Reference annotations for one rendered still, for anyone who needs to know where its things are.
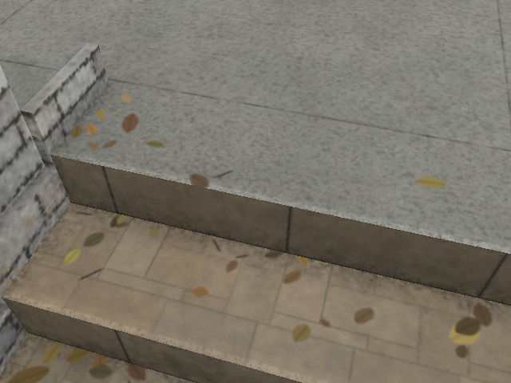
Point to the stairs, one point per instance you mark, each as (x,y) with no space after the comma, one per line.
(146,280)

